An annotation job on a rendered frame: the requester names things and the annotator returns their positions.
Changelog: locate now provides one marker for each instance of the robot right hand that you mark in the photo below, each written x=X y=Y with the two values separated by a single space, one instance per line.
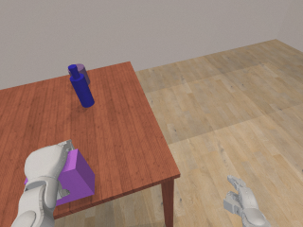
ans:
x=235 y=203

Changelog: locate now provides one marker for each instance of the robot right forearm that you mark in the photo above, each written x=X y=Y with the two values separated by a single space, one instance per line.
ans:
x=252 y=217

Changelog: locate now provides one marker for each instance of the table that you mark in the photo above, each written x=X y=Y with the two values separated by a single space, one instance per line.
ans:
x=118 y=137

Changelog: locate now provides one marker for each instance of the sponge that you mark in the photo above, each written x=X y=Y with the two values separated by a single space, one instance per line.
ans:
x=77 y=177

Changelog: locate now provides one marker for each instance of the robot left forearm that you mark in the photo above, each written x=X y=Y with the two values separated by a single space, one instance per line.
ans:
x=37 y=203

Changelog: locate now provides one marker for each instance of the robot left hand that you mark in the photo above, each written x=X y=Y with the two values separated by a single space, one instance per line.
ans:
x=49 y=162

